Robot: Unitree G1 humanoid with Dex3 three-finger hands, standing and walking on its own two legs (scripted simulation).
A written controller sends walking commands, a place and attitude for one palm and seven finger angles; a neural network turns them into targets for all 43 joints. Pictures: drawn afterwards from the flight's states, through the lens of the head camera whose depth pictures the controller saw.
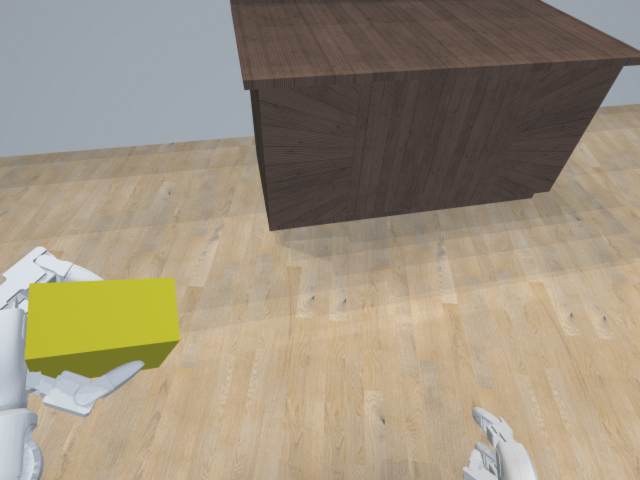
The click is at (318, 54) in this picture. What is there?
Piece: table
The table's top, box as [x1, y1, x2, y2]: [231, 0, 639, 89]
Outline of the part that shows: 231,4 231,11 244,89 639,64 639,50 540,0 376,0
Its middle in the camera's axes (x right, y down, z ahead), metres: +0.39 -0.80 +1.49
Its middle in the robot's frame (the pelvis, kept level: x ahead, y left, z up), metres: +1.67 -0.29 -0.04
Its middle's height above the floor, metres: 0.73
